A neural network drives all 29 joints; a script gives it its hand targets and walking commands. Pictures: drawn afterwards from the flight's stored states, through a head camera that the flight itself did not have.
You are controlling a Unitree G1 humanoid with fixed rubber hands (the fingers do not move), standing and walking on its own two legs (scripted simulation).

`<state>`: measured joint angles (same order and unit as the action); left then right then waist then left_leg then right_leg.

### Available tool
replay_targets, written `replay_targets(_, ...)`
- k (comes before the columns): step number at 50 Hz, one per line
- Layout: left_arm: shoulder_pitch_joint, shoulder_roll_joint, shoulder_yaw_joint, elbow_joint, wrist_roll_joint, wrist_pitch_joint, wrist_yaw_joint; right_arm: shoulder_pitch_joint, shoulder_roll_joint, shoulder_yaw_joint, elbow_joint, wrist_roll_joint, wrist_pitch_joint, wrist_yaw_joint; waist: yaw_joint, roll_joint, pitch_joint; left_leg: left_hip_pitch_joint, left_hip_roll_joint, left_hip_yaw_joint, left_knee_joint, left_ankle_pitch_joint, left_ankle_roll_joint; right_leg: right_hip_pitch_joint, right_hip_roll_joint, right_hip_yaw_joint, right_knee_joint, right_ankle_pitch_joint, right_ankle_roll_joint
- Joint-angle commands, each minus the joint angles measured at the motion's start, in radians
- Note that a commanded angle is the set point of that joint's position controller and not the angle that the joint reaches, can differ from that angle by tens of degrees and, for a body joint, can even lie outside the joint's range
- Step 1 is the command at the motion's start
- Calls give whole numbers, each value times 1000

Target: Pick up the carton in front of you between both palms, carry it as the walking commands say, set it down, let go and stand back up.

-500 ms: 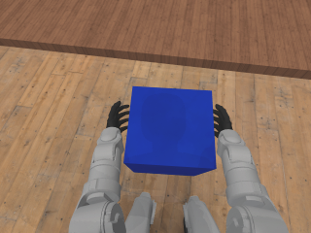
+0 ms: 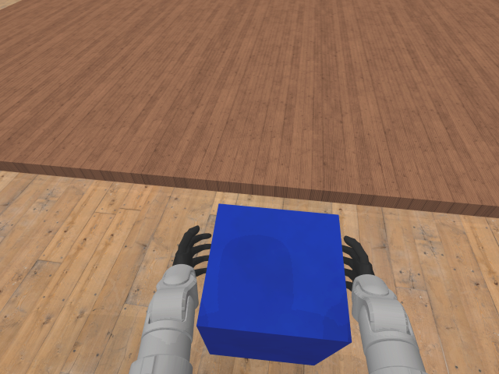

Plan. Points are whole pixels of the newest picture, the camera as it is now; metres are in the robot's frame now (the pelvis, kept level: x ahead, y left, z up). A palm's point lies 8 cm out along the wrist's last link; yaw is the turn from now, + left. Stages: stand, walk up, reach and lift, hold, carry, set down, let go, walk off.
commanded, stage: reach and lift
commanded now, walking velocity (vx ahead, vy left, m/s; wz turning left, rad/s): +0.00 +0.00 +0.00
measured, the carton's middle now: (269, 289) +0.29 +0.00 -0.07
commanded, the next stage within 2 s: hold in 1.08 s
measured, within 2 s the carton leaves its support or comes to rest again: neither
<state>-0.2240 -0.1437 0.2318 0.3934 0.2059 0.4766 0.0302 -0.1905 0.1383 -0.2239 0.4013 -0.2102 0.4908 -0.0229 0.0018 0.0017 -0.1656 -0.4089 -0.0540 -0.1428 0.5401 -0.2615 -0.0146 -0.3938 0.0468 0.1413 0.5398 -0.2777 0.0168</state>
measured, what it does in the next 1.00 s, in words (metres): stands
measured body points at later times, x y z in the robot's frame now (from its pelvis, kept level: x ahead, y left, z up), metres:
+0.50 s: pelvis -0.02 +0.00 +0.01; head -0.05 +0.00 +0.46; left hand +0.29 +0.15 +0.02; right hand +0.28 -0.15 +0.02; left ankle +0.00 +0.13 -0.73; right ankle -0.01 -0.13 -0.73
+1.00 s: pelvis -0.01 +0.00 +0.01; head -0.05 +0.00 +0.46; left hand +0.30 +0.16 +0.04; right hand +0.29 -0.15 +0.04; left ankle +0.00 +0.13 -0.73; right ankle -0.01 -0.13 -0.73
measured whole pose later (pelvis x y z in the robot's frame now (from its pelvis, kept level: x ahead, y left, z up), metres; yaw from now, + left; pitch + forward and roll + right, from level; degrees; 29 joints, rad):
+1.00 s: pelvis -0.01 +0.00 +0.01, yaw +0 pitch -4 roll +0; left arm -0.29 -0.16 0.27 0.34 0.31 0.66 -0.02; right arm -0.28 0.16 -0.25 0.35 -0.27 0.68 0.00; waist 0.02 -0.01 -0.03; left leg -0.10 -0.04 -0.13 0.38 -0.20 -0.01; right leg -0.08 0.04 0.14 0.38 -0.21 0.01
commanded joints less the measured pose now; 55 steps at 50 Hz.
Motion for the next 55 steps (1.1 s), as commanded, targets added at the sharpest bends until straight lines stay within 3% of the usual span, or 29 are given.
replay_targets(1,-294,-1021,-618,-10,-205,73,-247,-451,937,595,-110,215,34,268,-35,-49,-217,352,-37,48,-116,368,-14,200,61,-78,-125,334,2)
replay_targets(2,-296,-997,-543,35,-160,93,-253,-494,895,572,-114,197,50,269,18,-20,-161,308,-44,58,-128,315,-18,219,55,-73,-157,248,-8)
replay_targets(3,-312,-998,-572,-27,-163,106,-265,-417,896,545,-152,175,65,263,-61,8,-101,325,-47,69,-138,326,-23,181,49,-58,-193,301,-10)
replay_targets(4,-314,-979,-555,22,-146,121,-266,-440,928,528,-78,169,91,261,1,10,-69,264,-43,52,-169,271,-16,230,55,-61,-181,251,6)
replay_targets(6,-304,-964,-549,-10,-151,136,-261,-465,931,527,-108,172,99,259,7,-15,-23,309,-38,59,-174,268,-22,202,64,-80,-201,210,-5)
replay_targets(7,-325,-938,-549,-49,-153,141,-269,-430,953,533,-103,195,104,263,3,64,-59,314,-50,69,-174,236,-29,245,49,-74,-196,206,-5)
replay_targets(9,-460,-948,-484,-12,-135,139,-276,-613,945,510,-94,186,113,258,39,-5,-17,242,-39,58,-156,193,-5,248,43,-72,-194,159,-10)
replay_targets(10,-446,-953,-544,-64,-183,135,-275,-563,968,551,-187,221,103,261,-22,43,-50,289,-47,77,-167,251,-9,288,54,-63,-170,296,-3)
replay_targets(11,-528,-994,-552,-119,-194,129,-277,-604,964,541,-112,215,122,268,33,26,-127,318,-42,65,-154,232,-8,292,48,-66,-182,210,-13)
replay_targets(13,-537,-936,-540,-96,-176,147,-279,-521,970,496,-33,193,124,272,-4,87,-80,286,-32,59,-172,161,-9,281,45,-61,-179,179,-19)
replay_targets(14,-460,-967,-530,-50,-164,152,-272,-566,985,501,-45,198,125,272,28,-24,-55,315,-44,67,-161,261,-10,282,54,-66,-189,236,-10)
replay_targets(21,-508,-930,-457,97,-128,119,-304,-550,985,455,39,142,87,268,-28,12,-4,270,-44,102,-174,41,-5,256,35,-63,-191,70,-14)
replay_targets(24,-615,-1022,-452,54,-123,100,-313,-738,981,472,-57,133,58,285,-26,8,-105,267,-48,104,-143,76,-4,264,37,-72,-182,73,-18)
replay_targets(25,-579,-989,-481,21,-139,105,-306,-662,1024,495,4,148,80,287,19,-60,-116,299,-47,92,-161,111,6,287,44,-85,-174,116,5)
replay_targets(27,-609,-1022,-541,-61,-170,107,-300,-632,976,480,-7,139,85,298,-46,-5,-189,331,-52,84,-165,263,-22,325,55,-89,-180,250,-1)
replay_targets(28,-579,-1001,-505,-9,-154,116,-293,-680,1001,531,-55,176,76,305,23,9,-202,329,-49,75,-180,244,-9,345,45,-90,-176,268,0)
replay_targets(29,-530,-1020,-549,-31,-176,121,-286,-663,1006,553,-84,211,82,307,19,23,-227,362,-58,94,-179,271,-23,358,60,-87,-191,253,1)
replay_targets(31,-536,-1029,-527,1,-185,133,-278,-636,934,498,-53,156,112,294,-57,-9,-155,395,-45,63,-185,257,-20,288,62,-89,-208,222,-5)
replay_targets(33,-531,-958,-465,30,-125,150,-276,-647,935,465,-2,164,127,282,12,10,-81,349,-40,83,-186,191,-6,299,43,-81,-224,164,-7)
replay_targets(36,-481,-958,-500,-7,-169,167,-296,-587,959,523,-97,185,141,281,-2,-1,-95,359,-58,114,-210,187,-11,345,46,-87,-243,198,6)
replay_targets(37,-548,-964,-500,29,-176,163,-289,-556,931,484,24,146,154,282,-43,10,-46,354,-37,83,-216,100,-10,302,42,-89,-217,142,-3)
replay_targets(38,-532,-938,-437,29,-128,173,-290,-592,952,466,-33,122,143,288,-5,-33,43,310,-46,99,-233,30,-8,263,55,-104,-237,59,-7)
replay_targets(46,-601,-925,-448,-57,-124,162,-294,-654,1003,494,-60,186,149,262,63,4,-108,357,-50,85,-194,272,10,355,54,-90,-207,260,21)
replay_targets(47,-561,-916,-507,-50,-142,168,-292,-615,1018,512,-106,196,149,260,4,-23,-142,426,-42,98,-191,321,3,364,56,-80,-202,329,20)
replay_targets(49,-500,-926,-560,-155,-202,169,-299,-518,1015,553,-152,215,165,255,9,-13,-185,403,-44,85,-185,422,-7,435,58,-77,-213,421,18)
replay_targets(50,-461,-943,-584,-143,-189,195,-292,-478,963,492,-142,160,166,254,-40,-12,-120,451,-44,71,-207,480,-19,359,74,-77,-226,418,16)
replay_targets(51,-375,-919,-544,-109,-178,195,-289,-490,967,570,-211,215,167,249,22,23,-188,516,-39,71,-206,540,-19,375,61,-60,-224,498,22)
replay_targets(53,-413,-920,-587,-180,-201,199,-282,-424,944,516,-164,197,168,246,-36,64,-154,488,-32,52,-218,512,-27,386,50,-52,-238,441,-4)
replay_targets(55,-376,-903,-587,-165,-194,213,-279,-436,914,512,-170,186,194,234,-8,-5,-55,490,-28,47,-232,449,-23,361,58,-76,-253,359,3)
